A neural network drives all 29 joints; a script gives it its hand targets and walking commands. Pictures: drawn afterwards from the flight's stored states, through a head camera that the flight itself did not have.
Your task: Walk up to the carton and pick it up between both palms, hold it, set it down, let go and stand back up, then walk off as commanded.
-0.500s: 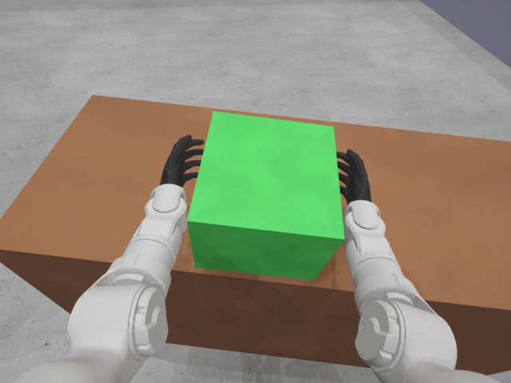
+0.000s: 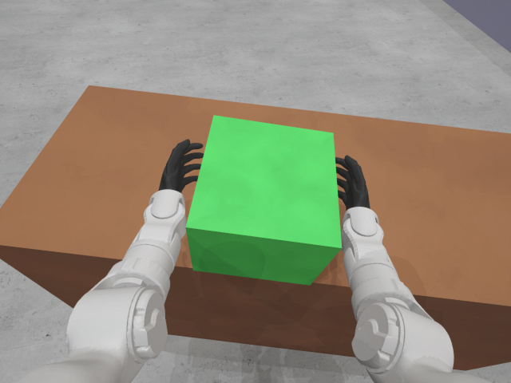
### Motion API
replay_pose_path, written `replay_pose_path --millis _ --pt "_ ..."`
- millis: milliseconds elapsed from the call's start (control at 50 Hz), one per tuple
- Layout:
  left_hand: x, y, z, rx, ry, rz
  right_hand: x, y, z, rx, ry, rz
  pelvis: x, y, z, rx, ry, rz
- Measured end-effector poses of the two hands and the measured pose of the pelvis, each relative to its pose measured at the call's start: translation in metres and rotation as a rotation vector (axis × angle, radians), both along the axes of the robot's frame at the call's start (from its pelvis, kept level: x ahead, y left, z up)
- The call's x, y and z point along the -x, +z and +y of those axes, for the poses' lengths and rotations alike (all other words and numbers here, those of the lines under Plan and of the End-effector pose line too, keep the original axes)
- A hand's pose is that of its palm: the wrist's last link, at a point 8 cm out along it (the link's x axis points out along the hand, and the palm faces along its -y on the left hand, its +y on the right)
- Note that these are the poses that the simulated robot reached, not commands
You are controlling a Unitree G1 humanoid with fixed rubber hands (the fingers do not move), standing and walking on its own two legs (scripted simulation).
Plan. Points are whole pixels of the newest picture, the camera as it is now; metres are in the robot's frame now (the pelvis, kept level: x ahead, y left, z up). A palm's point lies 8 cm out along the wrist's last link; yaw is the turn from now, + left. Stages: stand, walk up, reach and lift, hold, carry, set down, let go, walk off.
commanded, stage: set down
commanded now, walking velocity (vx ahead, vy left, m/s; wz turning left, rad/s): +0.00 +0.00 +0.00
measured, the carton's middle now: (262, 202) +0.41 -0.02 +0.01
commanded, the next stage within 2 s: none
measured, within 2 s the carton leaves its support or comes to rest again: rests again in 0.44 s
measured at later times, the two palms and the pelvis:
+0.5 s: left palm (174, 194) +0.42 +0.14 +0.03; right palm (350, 208) +0.40 -0.17 +0.02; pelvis +0.01 +0.00 +0.00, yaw +0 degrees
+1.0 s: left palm (173, 196) +0.42 +0.14 +0.02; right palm (347, 208) +0.40 -0.16 +0.02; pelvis +0.01 +0.00 +0.00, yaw +0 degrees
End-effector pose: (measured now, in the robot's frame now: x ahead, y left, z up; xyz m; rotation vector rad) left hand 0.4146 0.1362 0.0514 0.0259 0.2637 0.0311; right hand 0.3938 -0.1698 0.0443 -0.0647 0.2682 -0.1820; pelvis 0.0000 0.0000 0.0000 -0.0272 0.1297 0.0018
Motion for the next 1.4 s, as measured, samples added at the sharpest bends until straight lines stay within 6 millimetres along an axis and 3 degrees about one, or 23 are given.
replay_pose_path --millis 560,1060,1400 --pt "-0.001 -0.024 0.003 -0.004 0.000 0.021 -0.002 -0.020 0.002 0.003 0.009 0.008 -0.005 0.000 0.000 0.000 0.000 0.027" --pt "-0.002 -0.029 0.005 -0.012 0.017 0.035 -0.006 -0.023 0.005 -0.004 0.001 0.001 -0.009 -0.001 -0.001 0.001 0.000 0.042" --pt "-0.014 -0.025 0.003 -0.001 0.034 0.059 -0.016 -0.028 0.002 -0.112 -0.014 0.067 -0.014 -0.002 -0.004 0.002 -0.004 0.104"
